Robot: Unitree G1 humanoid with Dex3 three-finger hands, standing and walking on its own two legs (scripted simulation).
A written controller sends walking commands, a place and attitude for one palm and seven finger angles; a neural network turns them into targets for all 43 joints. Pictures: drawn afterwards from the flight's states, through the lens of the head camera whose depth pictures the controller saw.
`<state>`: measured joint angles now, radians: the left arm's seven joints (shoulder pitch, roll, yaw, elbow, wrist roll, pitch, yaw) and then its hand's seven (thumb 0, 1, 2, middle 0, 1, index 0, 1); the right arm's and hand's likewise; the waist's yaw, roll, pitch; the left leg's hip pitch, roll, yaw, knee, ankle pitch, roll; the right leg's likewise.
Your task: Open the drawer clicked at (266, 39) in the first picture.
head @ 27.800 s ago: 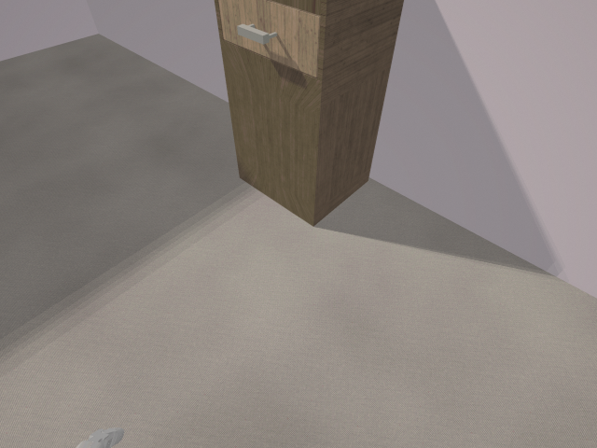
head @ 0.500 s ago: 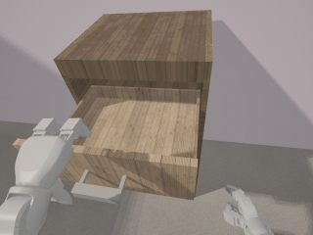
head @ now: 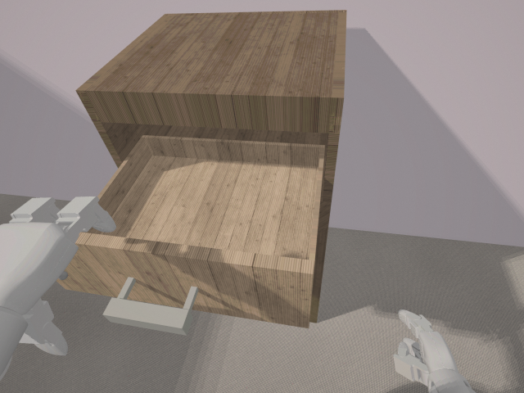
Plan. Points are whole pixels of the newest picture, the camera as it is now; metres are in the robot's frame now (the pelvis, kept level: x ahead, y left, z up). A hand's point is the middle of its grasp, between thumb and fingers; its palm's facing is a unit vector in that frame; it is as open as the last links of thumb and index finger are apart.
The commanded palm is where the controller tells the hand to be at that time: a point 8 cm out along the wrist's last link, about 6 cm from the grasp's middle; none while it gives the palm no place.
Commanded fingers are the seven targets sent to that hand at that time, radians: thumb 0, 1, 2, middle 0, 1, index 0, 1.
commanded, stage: draw the hand back to the body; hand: left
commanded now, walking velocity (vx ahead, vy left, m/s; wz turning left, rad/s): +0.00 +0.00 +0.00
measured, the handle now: (154, 301) +0.22 +0.21 +0.03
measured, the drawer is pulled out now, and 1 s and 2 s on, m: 0.29 0.29 0.29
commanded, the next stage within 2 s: step back with the hand held close in 1.50 s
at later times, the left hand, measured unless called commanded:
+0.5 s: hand (55, 272) +0.19 +0.27 +0.17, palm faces +0.11 -0.05 -0.99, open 13.8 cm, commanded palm +0.15 +0.28 +0.22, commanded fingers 0.00 -0.47 0.31 -0.30 -1.18 -0.30 -1.18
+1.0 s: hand (87, 238) +0.21 +0.23 +0.20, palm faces +0.38 -0.82 -0.44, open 11.3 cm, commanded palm +0.15 +0.28 +0.22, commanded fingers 0.00 0.41 0.69 -0.23 -0.62 -0.23 -0.62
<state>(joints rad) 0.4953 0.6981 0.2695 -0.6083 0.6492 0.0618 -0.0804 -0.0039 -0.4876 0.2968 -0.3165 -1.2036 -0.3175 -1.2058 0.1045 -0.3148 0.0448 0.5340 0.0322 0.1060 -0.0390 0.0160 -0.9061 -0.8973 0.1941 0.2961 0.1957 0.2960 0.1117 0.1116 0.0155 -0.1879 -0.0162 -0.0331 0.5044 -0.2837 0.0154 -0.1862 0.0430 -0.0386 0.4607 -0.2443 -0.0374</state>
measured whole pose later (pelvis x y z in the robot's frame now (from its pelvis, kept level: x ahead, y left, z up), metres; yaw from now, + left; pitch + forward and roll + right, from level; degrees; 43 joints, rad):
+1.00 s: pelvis +0.02 +0.01 +0.00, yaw +0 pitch -2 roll -1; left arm 0.52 0.37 0.34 -0.63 -0.07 -0.12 0.11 -0.01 0.08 0.54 -0.27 -0.83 -0.27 -0.83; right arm 0.18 -0.21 0.02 0.62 0.02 -0.11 -0.05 0.02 -0.90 -0.90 0.20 0.30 0.20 0.30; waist 0.04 0.07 0.02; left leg -0.14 -0.03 -0.03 0.46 -0.30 0.02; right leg -0.14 0.03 -0.03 0.43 -0.26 -0.03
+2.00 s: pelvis -0.02 +0.01 +0.00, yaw +1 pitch +2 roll +0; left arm 0.65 0.47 0.43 -0.69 -0.06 -0.19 0.12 0.01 0.89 0.89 -0.21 -0.31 -0.21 -0.31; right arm 0.17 -0.23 -0.03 0.56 0.04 -0.02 -0.07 0.02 -0.91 -0.90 0.19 0.30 0.20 0.30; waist -0.03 0.01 0.03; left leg -0.30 -0.03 -0.01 0.51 -0.24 0.03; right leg -0.31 0.02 -0.04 0.49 -0.21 -0.03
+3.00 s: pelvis -0.20 -0.02 -0.01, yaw +0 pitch +4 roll +0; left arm 0.69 0.48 0.52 -0.73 -0.06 -0.25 0.14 0.01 0.89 0.89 -0.22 -0.31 -0.22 -0.31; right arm 0.18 -0.24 -0.02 0.57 0.04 -0.07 -0.08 0.02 -0.90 -0.90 0.20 0.30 0.20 0.30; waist -0.06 -0.01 0.00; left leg -0.30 0.01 0.02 0.54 -0.27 0.00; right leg -0.31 -0.02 -0.08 0.56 -0.31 -0.02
